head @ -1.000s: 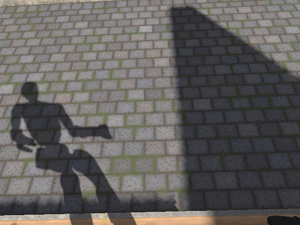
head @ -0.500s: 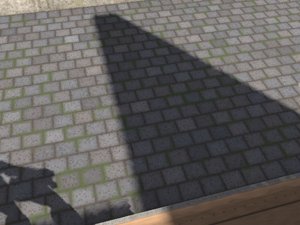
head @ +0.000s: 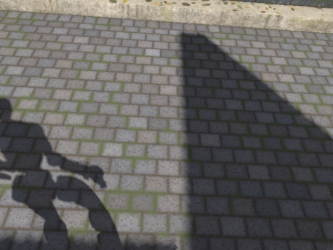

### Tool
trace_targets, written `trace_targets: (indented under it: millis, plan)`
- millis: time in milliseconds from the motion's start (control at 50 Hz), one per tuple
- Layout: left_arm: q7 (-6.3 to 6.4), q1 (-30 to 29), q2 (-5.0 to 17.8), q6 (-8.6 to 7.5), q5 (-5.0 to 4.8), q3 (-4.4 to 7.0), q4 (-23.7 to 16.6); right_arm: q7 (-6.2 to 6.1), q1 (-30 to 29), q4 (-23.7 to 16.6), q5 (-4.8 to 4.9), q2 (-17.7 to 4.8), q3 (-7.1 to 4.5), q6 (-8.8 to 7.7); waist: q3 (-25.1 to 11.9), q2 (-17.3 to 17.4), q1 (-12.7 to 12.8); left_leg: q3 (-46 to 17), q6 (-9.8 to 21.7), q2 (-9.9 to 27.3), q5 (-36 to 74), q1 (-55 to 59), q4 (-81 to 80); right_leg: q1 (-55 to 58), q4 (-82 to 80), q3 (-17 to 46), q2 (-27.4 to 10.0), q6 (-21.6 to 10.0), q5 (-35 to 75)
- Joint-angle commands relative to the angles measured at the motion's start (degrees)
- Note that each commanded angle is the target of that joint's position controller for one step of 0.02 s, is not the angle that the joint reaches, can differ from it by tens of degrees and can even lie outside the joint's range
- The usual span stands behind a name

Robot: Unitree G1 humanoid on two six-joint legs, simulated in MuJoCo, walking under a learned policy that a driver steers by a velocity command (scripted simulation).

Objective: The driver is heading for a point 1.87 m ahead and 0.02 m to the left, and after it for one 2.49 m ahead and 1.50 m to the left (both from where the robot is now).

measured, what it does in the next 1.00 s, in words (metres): goes down: right foot 0.15 m lower, then left foot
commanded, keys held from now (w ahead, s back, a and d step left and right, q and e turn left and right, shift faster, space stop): w+q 0.34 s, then w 0.08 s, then w+e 0.06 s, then e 0.52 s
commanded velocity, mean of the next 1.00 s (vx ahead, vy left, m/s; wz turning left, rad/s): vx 0.30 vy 0.00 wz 0.10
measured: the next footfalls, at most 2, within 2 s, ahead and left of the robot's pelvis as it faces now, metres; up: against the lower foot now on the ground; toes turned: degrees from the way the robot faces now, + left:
right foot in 0.50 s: +0.40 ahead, -0.05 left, -0.15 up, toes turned +21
left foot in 0.90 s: +0.48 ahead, +0.18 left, -0.15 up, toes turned -3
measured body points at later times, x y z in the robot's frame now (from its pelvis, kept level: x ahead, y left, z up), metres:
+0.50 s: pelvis +0.25 +0.01 -0.09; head +0.27 +0.04 +0.36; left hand +0.45 +0.28 -0.15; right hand +0.26 -0.27 -0.21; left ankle -0.02 +0.06 -0.70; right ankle +0.37 -0.06 -0.84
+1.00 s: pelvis +0.43 +0.06 -0.14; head +0.45 +0.07 +0.31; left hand +0.53 +0.34 -0.25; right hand +0.63 -0.16 -0.22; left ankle +0.44 +0.18 -0.86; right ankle +0.37 -0.07 -0.79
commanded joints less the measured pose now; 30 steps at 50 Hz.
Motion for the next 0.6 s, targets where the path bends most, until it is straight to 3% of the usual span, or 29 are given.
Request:
trace_targets:
  millis: [20,40,60,120,140,160,200,220,260,300,360,420,440,460,480,500,520,540,560,580,600]
  plan:
    - [-0.16,-7.04,7.06,-4.26,1.58,1.44,-7.33,-0.16,2.1,-3.93,0.43,-8.47,-1.53,-2.69,7.58,6.63,0.51,-39.47,11.72,20.27,-2.13,16.77,-25.3,-32.41,8.58,5.99,-0.97,-0.84,7.92]
    - [-0.12,-4.77,6.81,-4.16,3.03,1.56,-5.8,-0.71,0.06,-4.6,0.45,-8.16,-1.36,-2.3,6.51,5.97,1.67,-33.25,9.23,16.99,1.27,13.68,-24.53,-28.77,5.59,5.5,-2.3,-0.09,13.89]
    - [-0.6,-3.12,5.6,-3.91,3.54,1.31,-4.71,-1.2,0.09,-4.56,-0.06,-7.86,-1.3,-1.96,4.73,7.03,2.21,-29.08,7.91,14.09,8.45,10.42,-23.77,-23.99,5.39,4.28,-2.19,0.87,19.31]
    - [-1.84,-3.98,2.61,-3.81,3.93,0.17,-4.19,-2.53,3.82,-3.29,-1.04,-7.79,-1.23,-1.78,0.94,5.01,1.94,-23.08,7.53,11.43,25.93,9.0,-19.9,-20.11,6.47,2.06,-0.57,2.14,29.63]
    - [-2.05,-4.73,2.13,-3.96,4.19,-0.13,-4.39,-2.87,5.24,-2.65,-0.63,-7.28,-1.05,-1.68,0.64,4.86,1.47,-22.25,7.32,11.09,29.33,10.3,-18.43,-21.45,5.54,1.78,-0.3,2.2,31.22]
    - [-2.32,-6.35,3.48,-4.24,3.8,0.24,-4.54,-2.97,7.42,-1.81,-0.55,-7.73,-0.97,-1.74,0.34,4.67,0.74,-21.03,6.45,9.93,27.55,10.96,-17.78,-20.99,0.4,1.98,0.63,1.97,35.44]
    - [-2.99,-12.81,4.18,-5.54,2.81,0.51,-6.35,-4.16,14.13,2.0,0.35,-5.87,-0.35,-2.44,2.48,8.44,-1.79,-23.19,5.0,10.7,26.39,17.4,-15.79,-25.85,-9.86,5.09,0.85,1.2,39.25]
    - [-3.47,-16.91,3.27,-5.97,3.65,0.01,-7.78,-5.09,15.19,3.12,0.52,-4.99,-0.12,-2.11,4.42,8.56,-3.11,-20.64,4.25,8.87,22.96,14.93,-15.99,-23.8,-19.64,3.72,2.2,1.67,44.03]
    - [-4.64,-20.43,0.11,-6.9,4.68,-0.8,-8.31,-6.34,14.7,3.94,0.18,-4.46,0.19,-1.63,4.29,9.76,-4.53,-20.15,3.62,6.8,20.93,9.89,-12.86,-15.17,-26.67,2.93,4.61,1.41,52.44]
    - [-5.91,-19.9,-0.1,-7.24,4.61,-0.82,-8.16,-6.39,13.53,4.18,0.79,-5.13,0.15,-1.2,4.32,10.03,-4.3,-21.74,3.18,5.51,19.1,4.98,-9.54,-8.78,-29.13,2.68,6.23,-0.5,55.92]
    - [-6.88,-21.9,-1.67,-7.91,3.93,-1.53,-9.9,-6.16,13.8,4.74,1.48,-4.47,0.24,-0.43,6.24,9.6,-5.54,-25.81,4.49,4.36,17.32,6.59,-3.26,-9.05,-34.09,3.09,6.87,-1.41,50.91]
    - [-6.03,-19.43,-1.67,-7.5,2.87,-1.4,-10.06,-7.04,12.69,5.8,1.73,-3.32,0.4,0.32,7.06,9.82,-5.28,-26.32,4.08,3.26,16.61,8.08,3.49,-2.96,-41.28,5.46,3.7,-0.64,52.37]
    - [-5.51,-16.88,-0.89,-7.16,2.67,-1.02,-9.14,-7.08,11.88,5.78,1.53,-3.67,0.27,0.24,6.81,9.95,-4.72,-25.98,3.72,2.87,19.05,10.1,6.67,-1.1,-43.56,5.53,2.65,-0.47,51.13]
    - [-4.85,-11.58,0.58,-6.98,2.24,-0.28,-7.23,-6.61,11.24,6.32,1.18,-3.9,0.14,0.17,4.88,9.76,-2.52,-25.1,3.28,2.68,24.06,11.13,13.64,4.01,-44.22,4.7,1.89,-1.12,48.75]
    - [-4.46,-0.44,2.39,-6.95,2.33,0.77,-3.7,-5.66,8.72,6.35,0.85,-4.59,0.23,-0.33,1.29,8.21,3.22,-21.71,1.65,1.29,32.44,9.88,24.7,14.68,-46.35,1.71,2.12,-1.95,50.43]
    - [-4.49,15.74,3.23,-7.06,2.71,1.28,2.33,-4.13,6.98,6.42,0.67,-2.96,0.53,-1.39,-3.17,3.92,9.03,-17.14,-1.68,-1.41,19.69,-4.13,45.88,35.16,-44.61,5.17,-3.56,-5.09,59.77]
    - [-5.27,24.45,2.85,-6.94,3.35,0.07,6.02,-2.66,18.54,9.24,0.31,2.49,1.69,-2.59,-14.76,-12.38,6.0,-17.4,-5.67,-10.4,-28.22,-28.08,72.37,64.88,-21.51,15.12,-11.84,-13.32,83.67]
    - [-5.65,23.71,4.56,-6.06,2.1,0.32,6.99,-2.61,23.1,7.82,1.32,-1.73,1.85,-3.58,-19.07,-18.62,4.82,-19.07,-7.62,-6.14,-26.93,-37.15,78.86,68.45,-20.77,22.49,-14.7,-16.97,87.9]
    - [-5.3,19.87,6.58,-4.94,1.26,1.1,6.13,-2.33,18.76,4.59,2.45,-4.44,1.74,-3.9,-19.88,-16.29,4.61,-17.56,-8.96,-3.73,-23.2,-43.18,80.57,66.18,-27.62,30.59,-18.8,-23.57,66.97]
    - [-4.53,11.24,5.15,-3.83,1.05,0.52,5.24,-2.97,10.05,1.35,2.0,-4.93,1.83,-3.51,-12.91,-2.78,2.25,-10.19,-9.28,1.15,-14.03,-45.04,74.33,53.53,-37.85,35.93,-17.61,-24.01,41.27]
    - [-3.95,0.76,1.83,-4.0,1.66,-1.22,2.01,-4.26,2.89,-0.35,-0.14,-6.17,0.96,-2.83,-3.17,8.14,-0.87,-8.39,-9.94,3.64,-5.53,-38.0,67.3,32.57,-42.07,35.0,-17.25,-22.21,44.81]
Keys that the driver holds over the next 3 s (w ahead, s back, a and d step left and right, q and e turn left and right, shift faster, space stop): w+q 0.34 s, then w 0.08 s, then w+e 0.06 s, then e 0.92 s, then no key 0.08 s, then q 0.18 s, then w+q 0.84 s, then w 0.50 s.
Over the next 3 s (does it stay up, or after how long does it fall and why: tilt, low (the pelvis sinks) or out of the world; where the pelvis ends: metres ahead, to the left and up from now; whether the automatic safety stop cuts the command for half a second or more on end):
stays up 0.94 -0.05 -0.27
